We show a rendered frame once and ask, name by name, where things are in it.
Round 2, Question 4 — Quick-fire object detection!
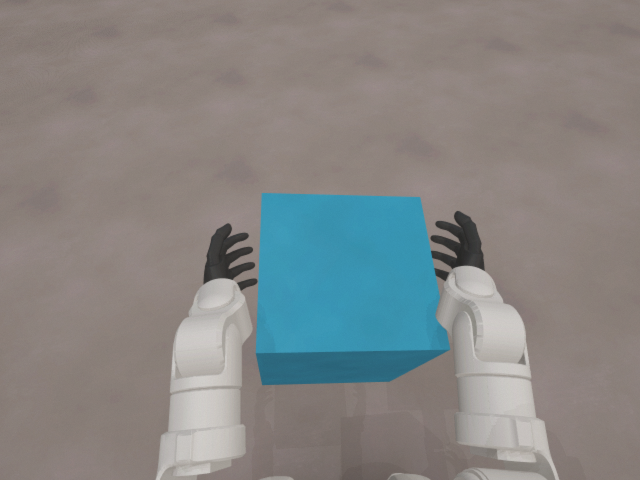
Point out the robot right hand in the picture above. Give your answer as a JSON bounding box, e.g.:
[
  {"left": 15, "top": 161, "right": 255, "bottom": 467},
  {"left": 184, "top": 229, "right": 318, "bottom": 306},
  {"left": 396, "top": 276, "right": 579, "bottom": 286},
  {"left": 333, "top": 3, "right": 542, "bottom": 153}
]
[{"left": 430, "top": 211, "right": 485, "bottom": 281}]

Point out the robot left forearm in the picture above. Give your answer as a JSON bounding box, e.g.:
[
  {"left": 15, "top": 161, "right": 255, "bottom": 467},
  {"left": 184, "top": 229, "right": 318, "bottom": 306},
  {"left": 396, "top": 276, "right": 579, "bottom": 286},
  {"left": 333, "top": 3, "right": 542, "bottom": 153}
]
[{"left": 155, "top": 278, "right": 253, "bottom": 480}]

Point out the carton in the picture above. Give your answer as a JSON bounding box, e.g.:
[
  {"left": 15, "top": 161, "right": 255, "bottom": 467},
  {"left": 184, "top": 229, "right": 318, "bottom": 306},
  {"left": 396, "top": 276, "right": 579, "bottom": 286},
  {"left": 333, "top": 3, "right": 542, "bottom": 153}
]
[{"left": 256, "top": 193, "right": 450, "bottom": 385}]

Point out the robot left hand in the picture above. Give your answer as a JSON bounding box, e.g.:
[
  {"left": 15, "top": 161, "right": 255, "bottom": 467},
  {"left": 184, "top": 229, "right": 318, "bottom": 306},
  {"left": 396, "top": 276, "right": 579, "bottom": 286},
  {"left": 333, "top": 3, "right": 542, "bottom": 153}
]
[{"left": 203, "top": 223, "right": 258, "bottom": 291}]

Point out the robot right forearm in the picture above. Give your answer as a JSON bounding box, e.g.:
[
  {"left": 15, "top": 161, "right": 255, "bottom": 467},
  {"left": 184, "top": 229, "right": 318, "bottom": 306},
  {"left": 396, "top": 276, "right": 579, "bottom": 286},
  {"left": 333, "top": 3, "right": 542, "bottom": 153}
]
[{"left": 435, "top": 266, "right": 559, "bottom": 480}]

